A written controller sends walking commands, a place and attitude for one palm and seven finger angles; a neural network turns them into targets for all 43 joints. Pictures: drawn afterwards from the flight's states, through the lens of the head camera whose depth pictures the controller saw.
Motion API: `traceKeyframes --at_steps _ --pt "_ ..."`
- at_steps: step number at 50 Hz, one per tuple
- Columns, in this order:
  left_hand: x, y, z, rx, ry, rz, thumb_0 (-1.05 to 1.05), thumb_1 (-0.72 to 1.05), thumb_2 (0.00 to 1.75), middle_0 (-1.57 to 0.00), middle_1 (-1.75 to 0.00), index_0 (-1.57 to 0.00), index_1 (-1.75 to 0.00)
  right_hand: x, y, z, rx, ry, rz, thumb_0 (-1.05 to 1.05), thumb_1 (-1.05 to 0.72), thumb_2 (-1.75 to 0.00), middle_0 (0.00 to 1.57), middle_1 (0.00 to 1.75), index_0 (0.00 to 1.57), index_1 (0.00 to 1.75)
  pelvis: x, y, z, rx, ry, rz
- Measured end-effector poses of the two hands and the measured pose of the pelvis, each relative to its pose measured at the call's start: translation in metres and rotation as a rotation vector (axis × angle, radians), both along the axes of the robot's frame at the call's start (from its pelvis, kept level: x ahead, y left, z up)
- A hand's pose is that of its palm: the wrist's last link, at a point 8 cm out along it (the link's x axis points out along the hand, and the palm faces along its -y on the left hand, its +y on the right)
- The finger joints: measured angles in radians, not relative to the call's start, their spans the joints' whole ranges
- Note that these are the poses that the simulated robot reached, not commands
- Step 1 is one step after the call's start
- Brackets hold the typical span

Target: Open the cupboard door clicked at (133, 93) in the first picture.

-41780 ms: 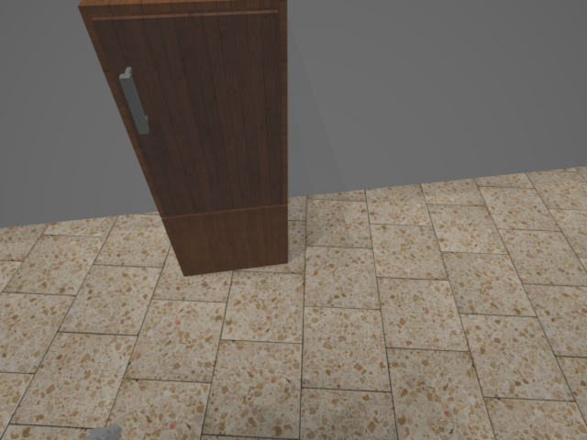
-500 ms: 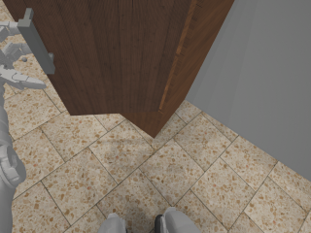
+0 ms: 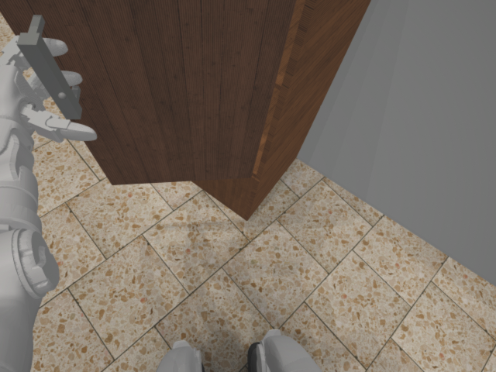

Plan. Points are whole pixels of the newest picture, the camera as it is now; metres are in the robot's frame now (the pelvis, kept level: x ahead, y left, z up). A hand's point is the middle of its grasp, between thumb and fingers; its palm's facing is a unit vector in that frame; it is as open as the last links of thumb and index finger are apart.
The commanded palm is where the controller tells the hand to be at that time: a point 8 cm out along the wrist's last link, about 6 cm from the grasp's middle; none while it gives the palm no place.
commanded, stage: slide the fingers in behind the handle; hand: left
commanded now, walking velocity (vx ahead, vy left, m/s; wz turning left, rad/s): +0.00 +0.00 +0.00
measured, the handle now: (57, 71) +0.56 +0.25 +0.09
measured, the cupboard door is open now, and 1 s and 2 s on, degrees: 42 41 60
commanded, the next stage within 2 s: close the thumb around the handle in 0.56 s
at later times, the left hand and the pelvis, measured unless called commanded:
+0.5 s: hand (71, 94) +0.51 +0.22 +0.09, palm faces +0.03 -1.00 -0.01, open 13.9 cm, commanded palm +0.49 +0.26 +0.09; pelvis +0.00 +0.00 +0.00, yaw +1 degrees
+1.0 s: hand (72, 91) +0.52 +0.22 +0.09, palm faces +0.03 -1.00 -0.01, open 10.7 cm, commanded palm +0.50 +0.26 +0.09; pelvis +0.00 +0.00 +0.00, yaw +0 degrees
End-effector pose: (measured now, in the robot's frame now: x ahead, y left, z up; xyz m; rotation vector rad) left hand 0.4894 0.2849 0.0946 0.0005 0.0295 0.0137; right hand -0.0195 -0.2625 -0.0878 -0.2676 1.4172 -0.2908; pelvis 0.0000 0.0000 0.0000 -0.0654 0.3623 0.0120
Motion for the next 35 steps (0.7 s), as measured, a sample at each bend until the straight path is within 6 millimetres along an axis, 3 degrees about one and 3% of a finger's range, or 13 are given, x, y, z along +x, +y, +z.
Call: traceKeyframes --at_steps 9,35 --pt "0.001 -0.013 0.001 0.012 0.000 0.013 -0.01 -0.50 0.30 -0.30 -1.20 -0.30 -1.21 -0.001 -0.001 -0.001 0.011 -0.002 0.000 0.00 -0.91 -0.90 0.20 0.30 0.20 0.30 0.001 -0.001 0.001 0.004 -0.003 0.002" --pt "0.007 -0.012 0.000 0.017 0.003 0.018 -0.01 -0.50 0.30 -0.30 -1.20 -0.31 -1.22 0.004 -0.001 -0.004 0.007 -0.002 0.020 0.00 -0.91 -0.90 0.20 0.30 0.20 0.30 0.000 0.000 -0.002 0.004 0.011 0.011"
